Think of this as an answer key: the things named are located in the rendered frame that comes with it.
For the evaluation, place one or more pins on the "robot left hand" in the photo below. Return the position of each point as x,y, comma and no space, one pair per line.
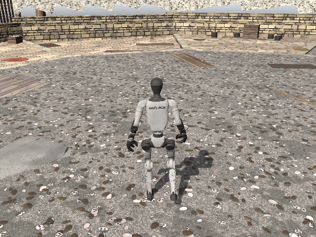
130,144

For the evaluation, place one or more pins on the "robot left upper arm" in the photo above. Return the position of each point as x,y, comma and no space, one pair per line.
139,112

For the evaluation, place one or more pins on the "right robot forearm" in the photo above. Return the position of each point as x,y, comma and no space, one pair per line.
181,128

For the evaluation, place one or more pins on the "robot right upper arm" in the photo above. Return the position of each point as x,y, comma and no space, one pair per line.
172,103

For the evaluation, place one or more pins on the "left robot forearm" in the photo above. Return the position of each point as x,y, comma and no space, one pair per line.
132,132

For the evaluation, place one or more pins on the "robot right hand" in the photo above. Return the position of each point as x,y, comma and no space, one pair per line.
180,136

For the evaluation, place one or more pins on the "robot right foot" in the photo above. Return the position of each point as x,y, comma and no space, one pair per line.
173,196

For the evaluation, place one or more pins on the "right robot shin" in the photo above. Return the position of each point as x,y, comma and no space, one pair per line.
172,178

